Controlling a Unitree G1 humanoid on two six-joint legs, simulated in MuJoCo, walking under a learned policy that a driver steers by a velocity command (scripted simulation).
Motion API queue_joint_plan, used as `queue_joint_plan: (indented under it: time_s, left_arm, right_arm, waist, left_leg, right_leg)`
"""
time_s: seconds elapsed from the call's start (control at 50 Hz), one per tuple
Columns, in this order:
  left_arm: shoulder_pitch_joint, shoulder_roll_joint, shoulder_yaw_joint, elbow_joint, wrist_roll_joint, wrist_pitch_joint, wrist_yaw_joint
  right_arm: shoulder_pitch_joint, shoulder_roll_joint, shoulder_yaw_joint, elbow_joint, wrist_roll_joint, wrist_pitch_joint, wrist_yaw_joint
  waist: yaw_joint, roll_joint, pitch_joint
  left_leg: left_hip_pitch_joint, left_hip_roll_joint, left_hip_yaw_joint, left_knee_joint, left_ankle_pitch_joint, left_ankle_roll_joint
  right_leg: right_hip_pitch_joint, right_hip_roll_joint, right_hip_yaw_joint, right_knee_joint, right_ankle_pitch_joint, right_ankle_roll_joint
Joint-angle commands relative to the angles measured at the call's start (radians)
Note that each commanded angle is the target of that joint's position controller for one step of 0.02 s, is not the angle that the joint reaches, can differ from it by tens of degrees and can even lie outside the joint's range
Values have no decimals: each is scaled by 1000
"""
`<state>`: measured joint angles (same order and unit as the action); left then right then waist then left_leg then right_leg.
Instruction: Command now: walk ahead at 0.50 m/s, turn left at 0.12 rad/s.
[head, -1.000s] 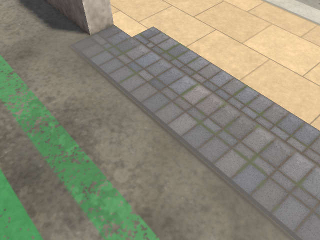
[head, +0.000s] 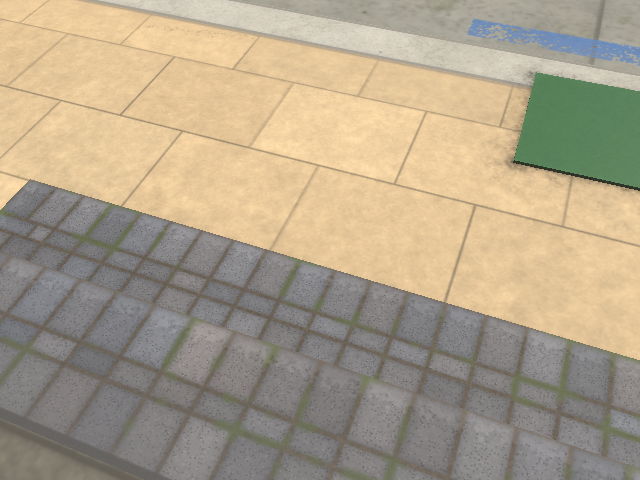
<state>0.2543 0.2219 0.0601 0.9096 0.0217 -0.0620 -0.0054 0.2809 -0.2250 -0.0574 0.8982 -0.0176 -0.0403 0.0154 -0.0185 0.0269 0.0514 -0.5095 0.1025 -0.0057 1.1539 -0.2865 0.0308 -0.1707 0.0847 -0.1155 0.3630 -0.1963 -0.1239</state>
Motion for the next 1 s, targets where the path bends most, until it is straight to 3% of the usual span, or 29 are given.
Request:
queue_joint_plan:
  time_s: [0.02,0.1,0.24,0.3,0.34,0.36,0.38,0.4,0.42,0.44,0.46,0.48,0.52,0.58,0.64,0.7,0.74,0.8,0.82,0.84,0.86,0.88,0.9,0.92,0.94,0.96,1.0]
  left_arm:
    - [66,107,19,-23,-3,-36,8]
    - [119,96,10,-8,-4,-41,12]
    - [204,103,-3,35,-2,-31,38]
    - [183,151,3,38,1,-20,53]
    - [137,187,13,22,5,-6,55]
    - [101,198,16,6,0,-1,49]
    - [90,158,8,-25,-7,-7,39]
    - [115,74,-4,-100,-13,-15,18]
    - [30,121,-4,-119,4,-27,11]
    - [-8,128,-4,-139,-7,-39,6]
    - [3,135,0,-132,-9,-43,7]
    - [9,127,-2,-132,6,-29,8]
    - [42,104,-9,-129,30,11,-1]
    - [43,81,-16,-129,18,35,-4]
    - [-30,68,-24,-147,4,35,-4]
    - [-103,66,-31,-163,-1,36,-8]
    - [-103,69,-34,-165,-2,36,-7]
    - [26,122,-18,-139,-2,23,-6]
    - [104,132,-12,-123,-2,14,-6]
    - [211,143,-6,-94,3,3,0]
    - [236,224,13,-107,-1,2,6]
    - [160,273,27,-134,-29,22,9]
    - [100,246,30,-163,-55,33,1]
    - [45,189,17,-181,-37,44,2]
    - [8,144,0,-186,-22,56,4]
    - [5,140,-2,-186,-20,57,7]
    - [36,163,8,-183,-14,56,6]
  right_arm:
    - [88,-54,-18,-2,0,22,12]
    - [-37,-55,-17,-36,0,25,16]
    - [-219,-18,14,-119,-11,21,31]
    - [-150,-42,4,-118,-9,22,24]
    - [17,-85,-17,-77,-13,20,13]
    - [145,-116,-35,-41,-21,12,5]
    - [238,-212,-67,-26,-27,11,-9]
    - [154,-289,-81,-53,-12,19,-7]
    - [139,-265,-81,-52,24,26,-8]
    - [99,-204,-63,-49,21,26,-14]
    - [67,-150,-48,-46,17,24,-16]
    - [34,-129,-39,-51,20,15,-22]
    - [25,-139,-35,-60,20,-7,-24]
    - [61,-153,-32,-47,17,-28,-17]
    - [93,-128,-16,-32,20,-27,-16]
    - [100,-127,-2,-33,12,-15,-32]
    - [91,-131,3,-33,0,-2,-46]
    - [22,-157,-2,-52,2,17,-72]
    - [-9,-173,-8,-62,4,23,-78]
    - [-73,-192,-16,-85,12,27,-77]
    - [-59,-163,-7,-134,10,19,-72]
    - [78,-104,-3,-141,14,32,-55]
    - [105,-124,7,-111,-23,45,-51]
    - [23,-158,-4,-118,-18,53,-54]
    - [-35,-167,-9,-135,-16,58,-56]
    - [-67,-159,-7,-157,-16,70,-54]
    - [-58,-130,1,-164,-17,93,-47]
  waist:
    - [-6,-70,-13]
    - [22,-86,36]
    - [65,-83,74]
    - [18,-120,10]
    - [-62,-138,-81]
    - [-136,-104,-141]
    - [-173,30,-212]
    - [-56,209,-255]
    - [-95,41,-206]
    - [-63,-9,-91]
    - [-13,-88,-16]
    - [23,-92,3]
    - [53,-51,-20]
    - [60,-20,-24]
    - [23,43,-38]
    - [-18,58,-59]
    - [-21,63,-59]
    - [41,75,-76]
    - [83,61,-98]
    - [155,14,-133]
    - [131,-135,-198]
    - [10,-295,-313]
    - [13,-161,-319]
    - [21,-79,-174]
    - [-1,-11,-81]
    - [-6,-25,-49]
    - [-3,-68,-82]
  left_leg:
    - [-75,1,-37,-27,96,2]
    - [-185,-15,-32,-160,228,-1]
    - [-160,-58,122,-459,253,49]
    - [-14,-144,185,-496,121,112]
    - [175,-192,179,-521,25,164]
    - [358,-199,134,-632,53,199]
    - [561,-6,-131,-701,9,273]
    - [772,233,-703,-822,108,435]
    - [715,239,-665,-886,62,447]
    - [604,220,-556,-906,69,408]
    - [476,169,-458,-932,148,348]
    - [398,108,-375,-939,224,304]
    - [334,39,-277,-940,368,278]
    - [317,-1,-125,-908,836,222]
    - [353,-51,-27,-883,990,109]
    - [453,-35,0,-861,1006,66]
    - [479,-15,28,-833,1034,61]
    - [549,51,16,-673,1160,68]
    - [562,53,16,-557,1112,66]
    - [499,7,60,-333,914,53]
    - [293,-122,120,-22,364,27]
    - [56,-274,19,222,-290,-12]
    - [12,-193,-84,271,-267,-12]
    - [-48,-169,-70,293,-225,-24]
    - [-70,-137,-60,220,-184,-29]
    - [-67,-112,-58,144,-149,-41]
    - [-20,-120,-35,89,-90,-57]
  right_leg:
    - [51,-281,144,-207,365,-29]
    - [110,-274,63,-228,400,8]
    - [265,-310,-53,-168,653,15]
    - [319,-329,-101,-1,1070,32]
    - [281,-343,-110,251,1138,27]
    - [180,-320,-123,478,967,32]
    - [-39,-240,-134,826,459,56]
    - [-461,-10,10,1130,-341,107]
    - [-566,-78,173,1131,-263,102]
    - [-589,-124,170,1069,-190,102]
    - [-537,-160,162,962,-145,108]
    - [-477,-184,163,881,-127,123]
    - [-401,-190,145,801,-111,156]
    - [-365,-177,86,668,-21,172]
    - [-326,-148,47,488,117,144]
    - [-328,-117,38,377,197,112]
    - [-286,-78,35,346,160,99]
    - [-232,-46,58,273,24,45]
    - [-178,-46,76,187,40,24]
    - [-51,-78,122,44,258,-12]
    - [126,-282,399,80,785,-74]
    - [286,-449,712,87,1110,-269]
    - [219,-450,697,40,857,-300]
    - [93,-405,624,3,614,-282]
    - [-23,-343,563,-43,438,-226]
    - [-76,-291,509,-67,376,-183]
    - [-105,-230,454,-80,366,-137]
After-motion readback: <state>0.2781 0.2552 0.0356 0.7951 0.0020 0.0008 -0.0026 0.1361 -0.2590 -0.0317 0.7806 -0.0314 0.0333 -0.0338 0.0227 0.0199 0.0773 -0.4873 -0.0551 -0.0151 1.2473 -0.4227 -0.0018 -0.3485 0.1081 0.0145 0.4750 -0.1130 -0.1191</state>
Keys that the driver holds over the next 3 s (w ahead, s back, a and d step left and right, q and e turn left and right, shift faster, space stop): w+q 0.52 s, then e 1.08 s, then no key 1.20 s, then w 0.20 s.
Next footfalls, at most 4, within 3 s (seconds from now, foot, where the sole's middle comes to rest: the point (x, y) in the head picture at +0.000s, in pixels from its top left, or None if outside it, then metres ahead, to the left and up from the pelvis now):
0.38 left None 0.32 0.11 -0.78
0.84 right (310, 440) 0.57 0.07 -0.78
1.48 left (224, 462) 0.53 0.24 -0.78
1.94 right None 0.42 0.07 -0.78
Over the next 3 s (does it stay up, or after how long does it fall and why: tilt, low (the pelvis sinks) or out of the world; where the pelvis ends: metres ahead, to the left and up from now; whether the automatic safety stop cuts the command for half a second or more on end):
stays up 0.46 0.16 -0.01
